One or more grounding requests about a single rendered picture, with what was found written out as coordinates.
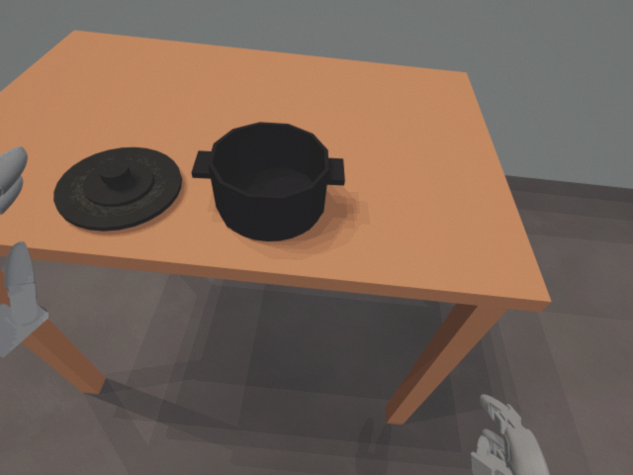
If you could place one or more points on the right robot hand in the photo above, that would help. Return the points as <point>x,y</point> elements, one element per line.
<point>517,454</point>

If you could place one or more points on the table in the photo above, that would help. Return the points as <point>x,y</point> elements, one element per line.
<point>425,211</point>

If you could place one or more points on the pot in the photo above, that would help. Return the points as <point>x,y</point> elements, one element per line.
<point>269,179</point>

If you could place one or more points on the lid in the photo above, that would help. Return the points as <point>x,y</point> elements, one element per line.
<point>85,201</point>

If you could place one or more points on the left robot hand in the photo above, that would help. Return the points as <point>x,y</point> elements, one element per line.
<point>24,315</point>

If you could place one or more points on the knob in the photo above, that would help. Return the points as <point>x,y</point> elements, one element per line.
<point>114,172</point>

